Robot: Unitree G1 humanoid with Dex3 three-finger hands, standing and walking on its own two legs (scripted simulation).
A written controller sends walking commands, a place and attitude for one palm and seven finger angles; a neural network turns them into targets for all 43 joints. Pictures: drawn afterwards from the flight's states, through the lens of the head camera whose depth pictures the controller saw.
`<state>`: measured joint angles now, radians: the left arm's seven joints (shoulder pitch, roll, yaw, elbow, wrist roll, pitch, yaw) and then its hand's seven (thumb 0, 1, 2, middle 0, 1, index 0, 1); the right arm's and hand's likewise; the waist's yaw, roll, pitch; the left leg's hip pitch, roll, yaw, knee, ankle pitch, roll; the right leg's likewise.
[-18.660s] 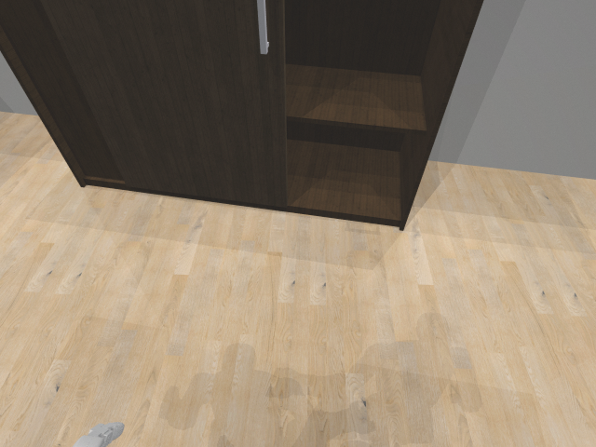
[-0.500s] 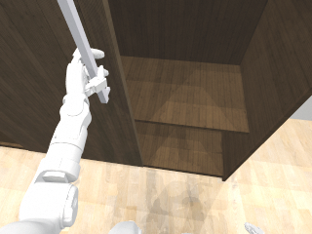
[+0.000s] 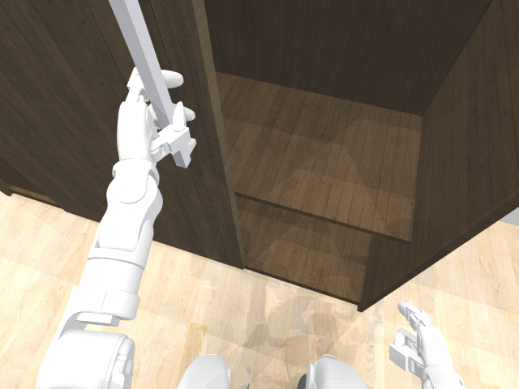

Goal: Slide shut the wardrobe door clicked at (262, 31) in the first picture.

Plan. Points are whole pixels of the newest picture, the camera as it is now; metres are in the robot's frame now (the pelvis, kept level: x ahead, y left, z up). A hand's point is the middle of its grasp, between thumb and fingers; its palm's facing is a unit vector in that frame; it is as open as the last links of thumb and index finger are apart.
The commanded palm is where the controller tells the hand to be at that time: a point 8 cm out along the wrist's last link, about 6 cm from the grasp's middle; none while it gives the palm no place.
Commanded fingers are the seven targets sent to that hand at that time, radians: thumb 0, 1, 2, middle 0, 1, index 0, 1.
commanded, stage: step sideways, sliding the door along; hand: left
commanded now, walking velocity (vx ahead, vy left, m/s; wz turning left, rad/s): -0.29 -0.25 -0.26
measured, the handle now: (162, 79) +0.46 +0.20 +0.18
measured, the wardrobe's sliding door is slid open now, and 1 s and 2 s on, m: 0.44 0.11 0.00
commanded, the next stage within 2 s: stop walking and hold the door there in 1.94 s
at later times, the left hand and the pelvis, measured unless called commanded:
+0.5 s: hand (292, 159) +0.38 +0.02 +0.13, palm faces +0.14 -0.99 -0.06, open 5.9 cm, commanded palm +0.35 +0.02 +0.13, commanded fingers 0.00 0.90 0.90 -0.45 -1.40 -0.45 -1.40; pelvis +0.02 -0.12 +0.00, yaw -4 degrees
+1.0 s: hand (429, 198) +0.34 -0.15 +0.13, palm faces +0.05 -0.99 -0.10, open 6.0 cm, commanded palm +0.32 -0.13 +0.14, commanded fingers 0.00 0.90 0.90 -0.45 -1.40 -0.45 -1.40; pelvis -0.04 -0.26 +0.01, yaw -9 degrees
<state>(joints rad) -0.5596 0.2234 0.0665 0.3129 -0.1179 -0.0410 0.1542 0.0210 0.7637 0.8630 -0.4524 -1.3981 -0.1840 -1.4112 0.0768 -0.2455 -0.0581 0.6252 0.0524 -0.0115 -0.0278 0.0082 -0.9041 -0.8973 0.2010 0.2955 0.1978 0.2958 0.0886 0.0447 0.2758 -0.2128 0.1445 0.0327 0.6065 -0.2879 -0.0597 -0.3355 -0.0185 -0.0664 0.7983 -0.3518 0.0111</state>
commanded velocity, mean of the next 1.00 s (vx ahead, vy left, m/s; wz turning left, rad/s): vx -0.16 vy -0.28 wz -0.16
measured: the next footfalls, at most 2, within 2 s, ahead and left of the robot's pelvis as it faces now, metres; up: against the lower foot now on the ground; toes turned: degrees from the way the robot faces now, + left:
right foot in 0.22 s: +0.10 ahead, -0.20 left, +0.00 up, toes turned -6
left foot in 0.40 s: +0.08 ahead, +0.08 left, +0.00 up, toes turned +7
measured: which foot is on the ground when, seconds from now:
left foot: down 0.00-0.24, up 0.26-0.38, down 0.40-0.68, up 0.70-0.86, down 0.88-1.00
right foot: up 0.00-0.20, down 0.22-0.40, up 0.42-0.62, down 0.64-0.88, up 0.90-1.00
